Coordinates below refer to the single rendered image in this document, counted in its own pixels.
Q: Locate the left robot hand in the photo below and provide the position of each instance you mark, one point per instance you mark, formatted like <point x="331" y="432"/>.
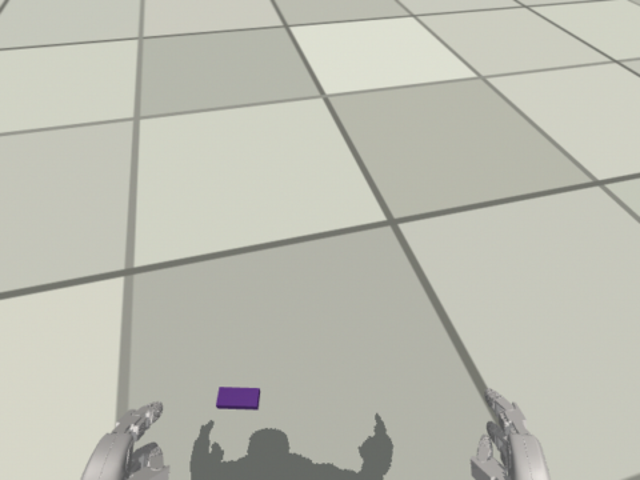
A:
<point x="113" y="457"/>

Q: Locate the small box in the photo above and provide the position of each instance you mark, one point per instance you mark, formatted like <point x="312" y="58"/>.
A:
<point x="238" y="398"/>

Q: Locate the right robot hand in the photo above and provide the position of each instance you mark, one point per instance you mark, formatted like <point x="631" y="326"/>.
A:
<point x="521" y="453"/>

